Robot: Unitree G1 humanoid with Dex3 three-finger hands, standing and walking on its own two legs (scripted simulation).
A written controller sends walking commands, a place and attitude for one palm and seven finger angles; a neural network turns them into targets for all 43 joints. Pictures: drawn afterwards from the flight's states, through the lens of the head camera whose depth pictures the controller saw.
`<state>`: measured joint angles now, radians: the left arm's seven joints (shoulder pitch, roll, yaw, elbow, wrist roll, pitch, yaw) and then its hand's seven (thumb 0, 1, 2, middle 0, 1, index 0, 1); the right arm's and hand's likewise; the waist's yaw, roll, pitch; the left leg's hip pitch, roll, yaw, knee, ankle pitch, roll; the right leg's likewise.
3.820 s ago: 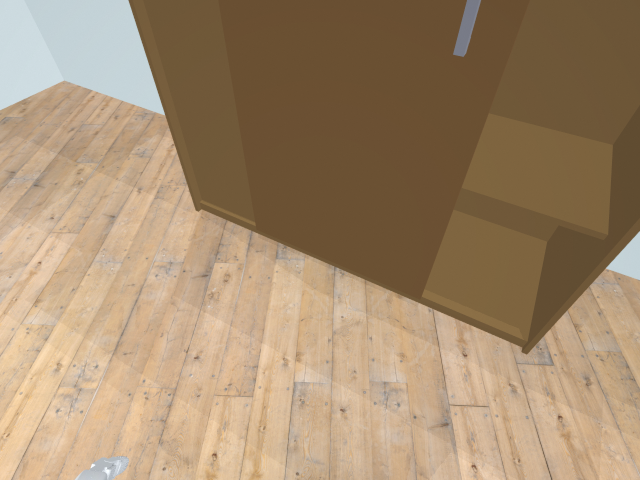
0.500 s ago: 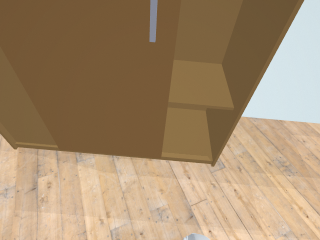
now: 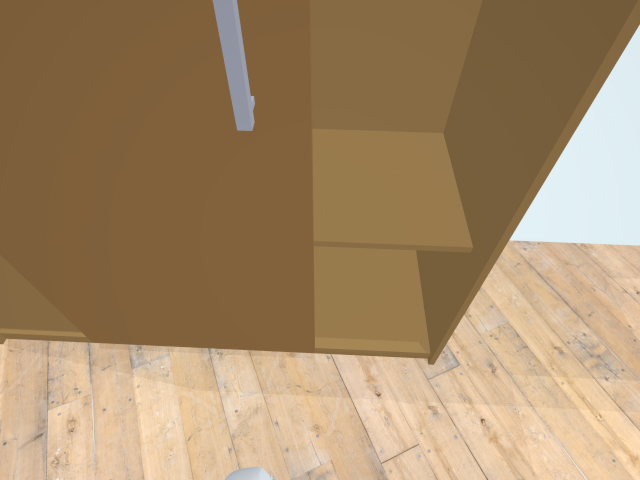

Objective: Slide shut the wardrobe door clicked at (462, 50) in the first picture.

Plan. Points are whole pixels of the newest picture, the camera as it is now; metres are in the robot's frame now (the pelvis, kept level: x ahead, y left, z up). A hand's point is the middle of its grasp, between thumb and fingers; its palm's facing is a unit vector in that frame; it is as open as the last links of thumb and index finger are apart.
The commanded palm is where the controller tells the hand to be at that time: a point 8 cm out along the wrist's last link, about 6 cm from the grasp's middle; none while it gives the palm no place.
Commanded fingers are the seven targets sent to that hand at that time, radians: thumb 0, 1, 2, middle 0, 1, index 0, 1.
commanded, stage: come to a stop and stand still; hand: left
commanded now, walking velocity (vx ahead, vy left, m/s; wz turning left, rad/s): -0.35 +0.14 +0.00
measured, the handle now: (235, 33) +0.55 +0.13 +0.27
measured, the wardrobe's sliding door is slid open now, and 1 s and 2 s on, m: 0.37 0.37 0.37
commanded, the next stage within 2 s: look again from close up in 1.50 s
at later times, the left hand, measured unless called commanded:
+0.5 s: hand out of the picture +0.07 +0.20 -0.17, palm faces +0.03 -0.96 -0.27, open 7.3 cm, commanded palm none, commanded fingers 0.00 0.90 0.90 -0.20 -0.30 -0.20 -0.30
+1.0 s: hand out of the picture +0.09 +0.19 -0.17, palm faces +0.00 -0.98 -0.20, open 7.3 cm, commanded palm none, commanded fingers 0.00 0.90 0.90 -0.20 -0.30 -0.20 -0.30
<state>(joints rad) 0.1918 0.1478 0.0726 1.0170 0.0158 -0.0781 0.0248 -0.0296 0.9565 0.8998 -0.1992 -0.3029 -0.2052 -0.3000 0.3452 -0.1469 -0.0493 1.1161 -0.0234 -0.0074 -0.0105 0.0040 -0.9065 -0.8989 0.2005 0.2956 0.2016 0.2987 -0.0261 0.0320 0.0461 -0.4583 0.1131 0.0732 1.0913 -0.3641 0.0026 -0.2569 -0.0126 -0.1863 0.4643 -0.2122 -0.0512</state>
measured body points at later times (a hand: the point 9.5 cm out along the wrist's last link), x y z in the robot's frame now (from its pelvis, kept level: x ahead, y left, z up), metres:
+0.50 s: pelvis +0.04 +0.00 -0.01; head +0.07 -0.01 +0.44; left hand +0.07 +0.25 -0.15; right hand +0.15 -0.23 -0.16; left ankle +0.11 +0.13 -0.74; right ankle +0.00 -0.13 -0.72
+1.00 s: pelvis +0.03 +0.00 +0.00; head +0.04 +0.02 +0.45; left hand +0.09 +0.24 -0.16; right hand +0.07 -0.23 -0.15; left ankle +0.04 +0.09 -0.74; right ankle +0.02 -0.13 -0.74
